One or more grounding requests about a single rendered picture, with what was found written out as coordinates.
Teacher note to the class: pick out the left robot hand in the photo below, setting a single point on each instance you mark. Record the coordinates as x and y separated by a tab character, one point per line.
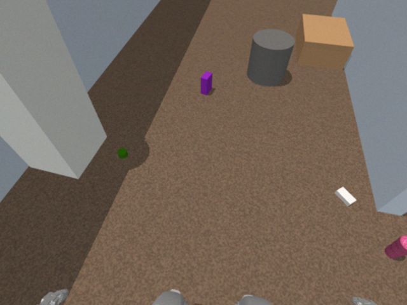
54	298

